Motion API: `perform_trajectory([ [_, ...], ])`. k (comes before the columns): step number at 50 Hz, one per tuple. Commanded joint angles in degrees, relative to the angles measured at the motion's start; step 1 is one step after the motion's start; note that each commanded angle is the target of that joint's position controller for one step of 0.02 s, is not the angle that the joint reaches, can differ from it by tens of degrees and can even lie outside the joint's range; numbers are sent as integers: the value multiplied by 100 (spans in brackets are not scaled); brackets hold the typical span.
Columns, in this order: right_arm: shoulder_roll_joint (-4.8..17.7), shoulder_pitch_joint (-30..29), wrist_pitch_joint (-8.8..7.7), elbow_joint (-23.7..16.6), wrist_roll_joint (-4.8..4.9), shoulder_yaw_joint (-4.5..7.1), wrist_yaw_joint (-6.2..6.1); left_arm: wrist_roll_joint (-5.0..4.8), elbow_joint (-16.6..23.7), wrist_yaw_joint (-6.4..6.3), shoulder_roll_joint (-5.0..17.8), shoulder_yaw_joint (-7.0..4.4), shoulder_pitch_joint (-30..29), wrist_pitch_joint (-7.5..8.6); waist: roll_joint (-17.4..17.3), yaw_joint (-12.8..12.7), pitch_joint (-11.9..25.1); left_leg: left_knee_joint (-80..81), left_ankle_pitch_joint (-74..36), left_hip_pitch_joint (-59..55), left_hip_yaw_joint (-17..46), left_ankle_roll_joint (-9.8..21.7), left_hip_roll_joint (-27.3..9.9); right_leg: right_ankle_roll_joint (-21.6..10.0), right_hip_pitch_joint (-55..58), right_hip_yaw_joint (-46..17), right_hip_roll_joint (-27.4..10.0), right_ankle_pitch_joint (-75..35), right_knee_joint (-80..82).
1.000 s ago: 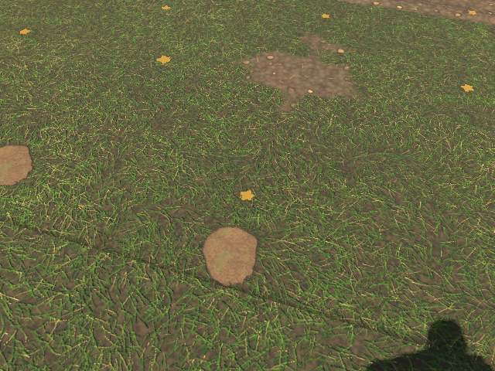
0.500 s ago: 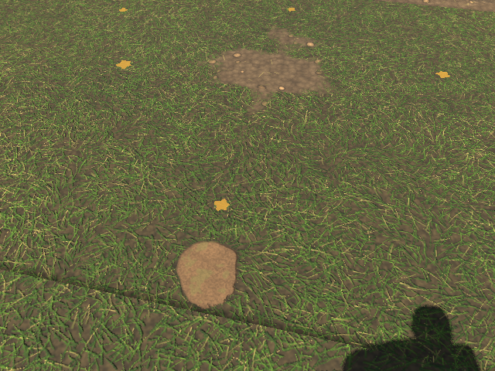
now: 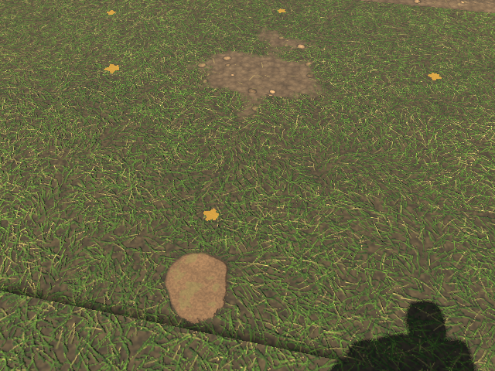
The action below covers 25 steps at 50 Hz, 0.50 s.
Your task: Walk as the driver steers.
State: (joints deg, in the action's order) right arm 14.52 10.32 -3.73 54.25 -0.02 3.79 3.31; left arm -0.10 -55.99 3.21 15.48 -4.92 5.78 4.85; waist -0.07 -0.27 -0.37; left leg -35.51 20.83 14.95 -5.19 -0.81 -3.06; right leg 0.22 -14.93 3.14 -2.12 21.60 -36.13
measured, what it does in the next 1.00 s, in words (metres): stands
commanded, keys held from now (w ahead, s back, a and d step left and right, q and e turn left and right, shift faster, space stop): shift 0.90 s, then w+shift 0.10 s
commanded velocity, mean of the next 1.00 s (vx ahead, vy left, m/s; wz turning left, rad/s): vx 0.02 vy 0.00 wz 0.00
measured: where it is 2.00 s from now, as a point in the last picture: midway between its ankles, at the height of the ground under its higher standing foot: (267, 322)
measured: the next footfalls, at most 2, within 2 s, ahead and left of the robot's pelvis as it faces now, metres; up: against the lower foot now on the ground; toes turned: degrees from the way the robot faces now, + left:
right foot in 1.46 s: +0.44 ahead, -0.11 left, +0.00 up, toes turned -3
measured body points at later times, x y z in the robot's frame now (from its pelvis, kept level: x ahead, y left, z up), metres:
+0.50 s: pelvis +0.01 +0.00 +0.00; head +0.03 +0.00 +0.45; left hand +0.10 +0.28 -0.13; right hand +0.09 -0.28 -0.14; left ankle -0.02 +0.12 -0.73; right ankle -0.03 -0.12 -0.73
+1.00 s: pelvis +0.03 +0.00 +0.00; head +0.03 +0.00 +0.45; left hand +0.07 +0.29 -0.14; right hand +0.06 -0.29 -0.14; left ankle -0.03 +0.12 -0.72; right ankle -0.03 -0.12 -0.72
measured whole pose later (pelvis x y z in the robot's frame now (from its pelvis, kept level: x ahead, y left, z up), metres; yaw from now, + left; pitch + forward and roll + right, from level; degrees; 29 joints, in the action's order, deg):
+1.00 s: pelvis +0.03 +0.00 +0.00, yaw +0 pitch +0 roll +0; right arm 17.0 12.6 -3.5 64.1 -2.5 3.5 1.7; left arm 2.1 -62.1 1.8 17.0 -5.1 13.2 5.0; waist -0.5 -0.3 -0.5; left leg -39.0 29.0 12.7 -4.1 2.3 -3.6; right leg -3.4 -11.5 2.8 -0.3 26.4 -36.7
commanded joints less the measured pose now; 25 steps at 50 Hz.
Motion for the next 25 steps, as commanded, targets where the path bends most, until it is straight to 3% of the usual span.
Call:
perform_trajectory([
  [1, 716, -16, -58, -146, 4, 144, -11, -14, 177, -33, 776, -158, -68, 47, -12, -29, 335, 356, -1764, -69, -11, 138, -7, -125, 249, -46, -8, -2134, 395],
  [25, 920, -130, -35, 506, 0, 81, -18, -38, -299, -27, 911, -111, 159, 11, -62, -5, 180, 270, -1774, -154, -42, 112, -67, -130, 322, -27, 86, -2085, 371],
])
Keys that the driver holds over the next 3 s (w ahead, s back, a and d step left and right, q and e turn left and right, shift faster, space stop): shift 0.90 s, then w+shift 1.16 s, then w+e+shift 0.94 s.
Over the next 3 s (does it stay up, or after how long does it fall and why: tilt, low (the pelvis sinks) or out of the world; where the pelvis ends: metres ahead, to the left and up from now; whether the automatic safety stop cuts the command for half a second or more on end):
stays up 1.60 -0.18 -0.34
